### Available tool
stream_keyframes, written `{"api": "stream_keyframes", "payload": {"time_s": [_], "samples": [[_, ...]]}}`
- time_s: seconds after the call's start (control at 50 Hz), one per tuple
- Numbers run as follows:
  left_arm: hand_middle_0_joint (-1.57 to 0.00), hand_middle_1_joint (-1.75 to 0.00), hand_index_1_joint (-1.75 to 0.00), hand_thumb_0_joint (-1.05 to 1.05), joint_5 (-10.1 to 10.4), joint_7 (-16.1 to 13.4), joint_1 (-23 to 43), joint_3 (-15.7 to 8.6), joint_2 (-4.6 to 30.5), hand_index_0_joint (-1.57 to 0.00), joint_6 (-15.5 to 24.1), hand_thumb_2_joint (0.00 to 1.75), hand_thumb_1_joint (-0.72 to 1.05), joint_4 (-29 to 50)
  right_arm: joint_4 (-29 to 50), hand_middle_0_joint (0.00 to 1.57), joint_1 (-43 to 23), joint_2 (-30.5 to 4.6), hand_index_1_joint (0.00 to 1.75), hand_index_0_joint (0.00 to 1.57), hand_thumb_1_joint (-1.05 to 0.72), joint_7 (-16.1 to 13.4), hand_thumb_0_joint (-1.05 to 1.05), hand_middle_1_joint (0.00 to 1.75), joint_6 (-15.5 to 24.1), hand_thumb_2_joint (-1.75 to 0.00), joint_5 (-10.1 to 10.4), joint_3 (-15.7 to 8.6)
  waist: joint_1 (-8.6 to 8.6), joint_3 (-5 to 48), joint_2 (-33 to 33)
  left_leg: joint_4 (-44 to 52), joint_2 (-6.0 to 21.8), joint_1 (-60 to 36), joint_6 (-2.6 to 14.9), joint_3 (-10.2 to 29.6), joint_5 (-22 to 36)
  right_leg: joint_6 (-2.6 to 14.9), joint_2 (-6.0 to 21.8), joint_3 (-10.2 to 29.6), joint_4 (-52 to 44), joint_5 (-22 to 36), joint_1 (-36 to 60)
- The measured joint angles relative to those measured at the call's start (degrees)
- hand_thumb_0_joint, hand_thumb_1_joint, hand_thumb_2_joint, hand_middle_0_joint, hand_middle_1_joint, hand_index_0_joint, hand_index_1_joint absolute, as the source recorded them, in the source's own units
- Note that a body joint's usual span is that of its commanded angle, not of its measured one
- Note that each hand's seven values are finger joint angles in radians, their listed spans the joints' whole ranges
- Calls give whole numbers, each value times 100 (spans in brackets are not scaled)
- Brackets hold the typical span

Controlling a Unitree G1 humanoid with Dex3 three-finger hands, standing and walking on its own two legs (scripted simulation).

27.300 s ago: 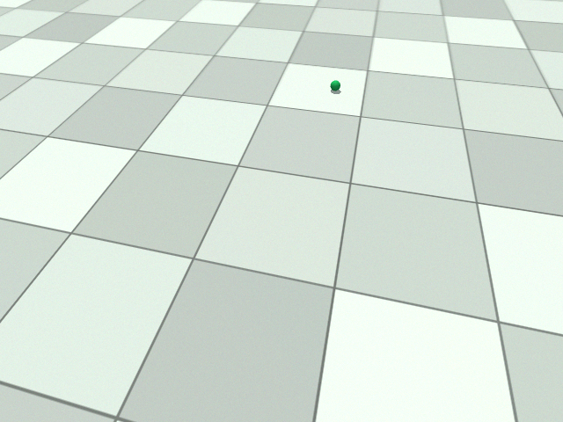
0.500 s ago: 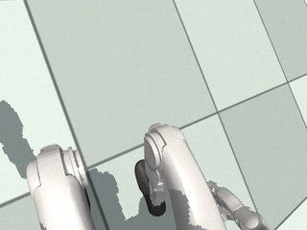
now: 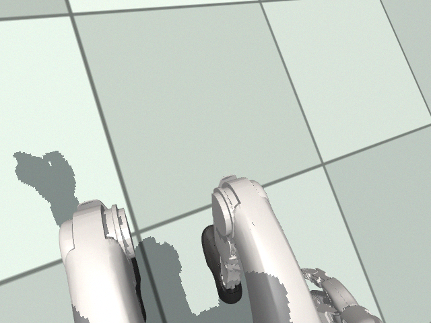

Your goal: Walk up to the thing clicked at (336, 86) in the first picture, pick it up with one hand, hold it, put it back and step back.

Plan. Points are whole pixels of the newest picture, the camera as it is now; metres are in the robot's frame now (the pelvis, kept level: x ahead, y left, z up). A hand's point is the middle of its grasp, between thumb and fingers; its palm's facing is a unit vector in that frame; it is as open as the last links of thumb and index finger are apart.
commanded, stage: lift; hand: left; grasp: from above
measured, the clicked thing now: out of the picture +0.47 +0.40 -0.16
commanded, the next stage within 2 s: hold in 1.54 s
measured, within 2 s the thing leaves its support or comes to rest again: neither
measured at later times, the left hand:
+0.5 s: hand out of the picture +0.38 +0.38 +0.00, palm faces -0.43 -0.15 -0.89, open 7.3 cm
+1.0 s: hand out of the picture +0.31 +0.33 +0.22, palm faces -0.41 -0.18 -0.90, open 7.3 cm
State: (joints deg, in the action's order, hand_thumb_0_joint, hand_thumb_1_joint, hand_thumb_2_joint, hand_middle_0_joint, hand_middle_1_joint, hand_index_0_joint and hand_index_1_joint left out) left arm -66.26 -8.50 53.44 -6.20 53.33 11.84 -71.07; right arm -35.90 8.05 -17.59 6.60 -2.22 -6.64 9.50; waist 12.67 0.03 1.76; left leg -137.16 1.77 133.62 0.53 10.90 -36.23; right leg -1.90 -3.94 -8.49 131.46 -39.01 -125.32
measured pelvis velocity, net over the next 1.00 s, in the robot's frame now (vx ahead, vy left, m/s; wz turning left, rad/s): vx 0.02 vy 0.00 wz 0.17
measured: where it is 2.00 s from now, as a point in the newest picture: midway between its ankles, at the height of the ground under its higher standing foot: (180, 290)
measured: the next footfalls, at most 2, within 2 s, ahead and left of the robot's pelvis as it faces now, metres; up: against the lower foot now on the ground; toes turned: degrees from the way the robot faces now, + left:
none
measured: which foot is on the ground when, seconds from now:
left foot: down 0.00-1.00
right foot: down 0.00-1.00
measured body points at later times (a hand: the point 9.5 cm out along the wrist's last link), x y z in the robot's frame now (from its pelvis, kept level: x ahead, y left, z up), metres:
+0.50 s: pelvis +0.00 +0.00 +0.09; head +0.19 +0.08 +0.49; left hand +0.40 +0.38 +0.06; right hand +0.14 -0.25 -0.02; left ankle +0.08 +0.13 -0.30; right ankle +0.11 -0.12 -0.30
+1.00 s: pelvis +0.02 +0.00 +0.29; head +0.11 +0.04 +0.73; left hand +0.33 +0.34 +0.27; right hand +0.18 -0.24 +0.18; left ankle +0.08 +0.13 -0.30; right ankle +0.10 -0.12 -0.30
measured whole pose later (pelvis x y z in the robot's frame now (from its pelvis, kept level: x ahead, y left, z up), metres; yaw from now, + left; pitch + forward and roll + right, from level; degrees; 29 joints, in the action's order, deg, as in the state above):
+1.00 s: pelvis +0.02 +0.00 +0.29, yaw +10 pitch +20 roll -4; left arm -54.3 -1.2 18.8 3.7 32.6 2.1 -38.9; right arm -39.7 10.9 -14.0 -2.3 0.4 2.2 0.8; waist 4.5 9.3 -2.3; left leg -81.7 2.3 73.1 0.2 3.3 -29.0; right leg -0.7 -2.3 -2.3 78.7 -30.7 -68.3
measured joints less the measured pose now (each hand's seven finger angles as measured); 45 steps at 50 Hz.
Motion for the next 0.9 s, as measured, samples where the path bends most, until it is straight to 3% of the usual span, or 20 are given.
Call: {"api": "stream_keyframes", "payload": {"time_s": [0.2, 0.44, 0.68, 0.9], "samples": [[-71, -44, -45, -7, 409, 547, -653, -4, -433, -98, -215, 23, 26, 961, -2, 20, 182, 96, 30, 21, -91, -86, 0, 30, -171, -90, 213, -281, -230, 278, -164, 497, -5, -350, 12, -179, 13, 18, 59, 141, -393, -21, 289], [-69, -44, -46, -6, 846, 981, -1559, 202, -854, -98, -215, 23, 27, 2127, -11, 20, 110, 176, 30, 21, -91, -287, 0, 30, -203, -90, 510, -658, -564, 820, -269, 1414, 20, -1230, 52, -439, 36, 19, 104, 358, -1201, 10, 1062], [-65, -48, -50, -4, 1212, 1030, -2601, 465, -1397, -96, -603, 26, 28, 3309, -13, 20, 0, 293, 30, 21, -91, -571, 0, 30, -88, -89, 731, -793, -795, 901, -358, 2844, 39, -2896, 19, -570, 186, 55, 129, 461, -2598, 217, 2643], [-63, -52, -55, -1, 1207, 792, -3312, 826, -1901, -94, -888, 30, 26, 3491, -289, 20, 127, 370, 30, 21, -91, -813, 0, 30, 98, -89, 841, -844, -834, 912, -387, 4709, 49, -5112, -23, -698, 529, 103, 154, 565, -4437, 608, 4786]]}}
